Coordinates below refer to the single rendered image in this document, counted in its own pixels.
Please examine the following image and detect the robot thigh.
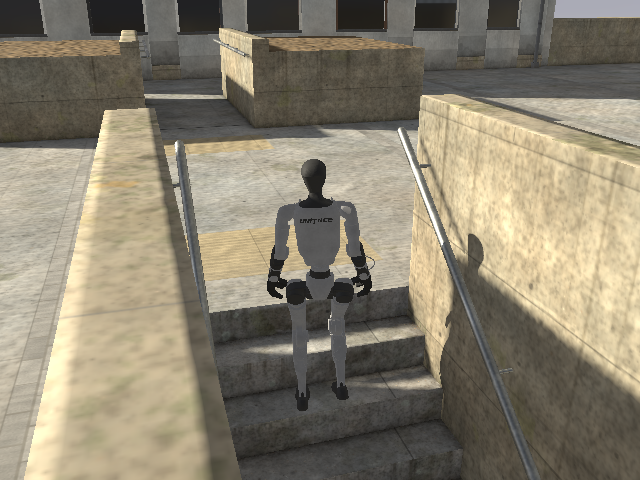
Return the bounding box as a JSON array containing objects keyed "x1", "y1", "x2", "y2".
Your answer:
[
  {"x1": 328, "y1": 278, "x2": 354, "y2": 335},
  {"x1": 286, "y1": 279, "x2": 309, "y2": 347}
]

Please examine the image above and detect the left robot thigh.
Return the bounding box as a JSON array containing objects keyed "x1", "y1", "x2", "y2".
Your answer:
[{"x1": 286, "y1": 279, "x2": 309, "y2": 347}]

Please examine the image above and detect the robot left hand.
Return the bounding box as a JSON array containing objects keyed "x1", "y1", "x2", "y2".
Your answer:
[{"x1": 267, "y1": 278, "x2": 288, "y2": 299}]

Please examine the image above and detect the right robot upper arm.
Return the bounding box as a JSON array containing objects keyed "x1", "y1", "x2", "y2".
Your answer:
[{"x1": 336, "y1": 201, "x2": 362, "y2": 257}]

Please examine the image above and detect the robot right forearm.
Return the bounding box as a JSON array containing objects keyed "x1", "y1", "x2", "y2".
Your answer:
[{"x1": 351, "y1": 242, "x2": 370, "y2": 280}]

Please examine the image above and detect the left robot upper arm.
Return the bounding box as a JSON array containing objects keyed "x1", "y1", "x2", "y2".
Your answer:
[{"x1": 274, "y1": 203, "x2": 295, "y2": 260}]

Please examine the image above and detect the right robot thigh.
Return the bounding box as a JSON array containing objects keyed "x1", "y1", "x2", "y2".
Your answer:
[{"x1": 328, "y1": 278, "x2": 354, "y2": 335}]

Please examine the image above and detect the robot right hand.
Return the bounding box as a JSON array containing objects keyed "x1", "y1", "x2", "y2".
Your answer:
[{"x1": 351, "y1": 275, "x2": 372, "y2": 297}]

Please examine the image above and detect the robot left forearm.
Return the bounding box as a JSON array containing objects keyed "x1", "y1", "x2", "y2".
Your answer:
[{"x1": 268, "y1": 245, "x2": 285, "y2": 282}]

